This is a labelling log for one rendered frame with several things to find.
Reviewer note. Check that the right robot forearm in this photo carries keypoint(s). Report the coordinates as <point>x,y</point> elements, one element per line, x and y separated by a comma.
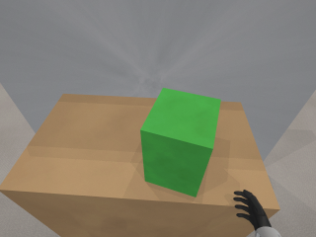
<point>266,231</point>

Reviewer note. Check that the robot right hand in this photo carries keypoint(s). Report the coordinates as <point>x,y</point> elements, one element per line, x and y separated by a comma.
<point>257,216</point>

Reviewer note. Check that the pedestal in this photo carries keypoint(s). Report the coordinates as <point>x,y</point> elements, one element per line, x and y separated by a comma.
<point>82,175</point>

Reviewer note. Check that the carton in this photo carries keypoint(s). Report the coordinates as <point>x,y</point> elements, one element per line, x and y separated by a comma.
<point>177,140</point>

